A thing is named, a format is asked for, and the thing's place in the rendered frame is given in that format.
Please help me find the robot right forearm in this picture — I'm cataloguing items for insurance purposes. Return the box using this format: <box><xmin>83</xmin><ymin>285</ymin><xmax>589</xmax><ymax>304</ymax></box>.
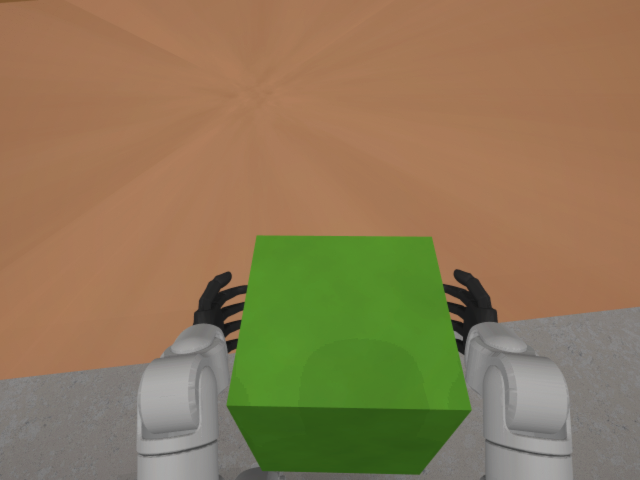
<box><xmin>464</xmin><ymin>322</ymin><xmax>573</xmax><ymax>480</ymax></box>

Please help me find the carton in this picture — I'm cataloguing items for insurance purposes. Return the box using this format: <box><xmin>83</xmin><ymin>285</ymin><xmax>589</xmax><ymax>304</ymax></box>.
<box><xmin>226</xmin><ymin>235</ymin><xmax>472</xmax><ymax>475</ymax></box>

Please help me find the robot left forearm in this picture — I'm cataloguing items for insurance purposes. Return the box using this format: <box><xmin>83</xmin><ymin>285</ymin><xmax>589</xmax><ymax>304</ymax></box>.
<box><xmin>136</xmin><ymin>324</ymin><xmax>230</xmax><ymax>480</ymax></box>

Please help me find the right robot hand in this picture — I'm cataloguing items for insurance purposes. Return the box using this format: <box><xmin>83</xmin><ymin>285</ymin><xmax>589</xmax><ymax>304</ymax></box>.
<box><xmin>443</xmin><ymin>269</ymin><xmax>498</xmax><ymax>355</ymax></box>

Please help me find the left robot hand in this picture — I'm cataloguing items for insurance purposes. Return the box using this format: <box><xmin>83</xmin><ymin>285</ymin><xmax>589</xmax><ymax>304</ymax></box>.
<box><xmin>193</xmin><ymin>272</ymin><xmax>248</xmax><ymax>353</ymax></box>

